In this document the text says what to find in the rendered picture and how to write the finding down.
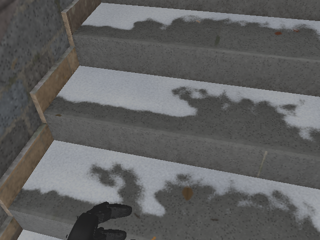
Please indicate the left robot hand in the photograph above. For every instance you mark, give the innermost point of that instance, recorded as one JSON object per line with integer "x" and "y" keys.
{"x": 86, "y": 225}

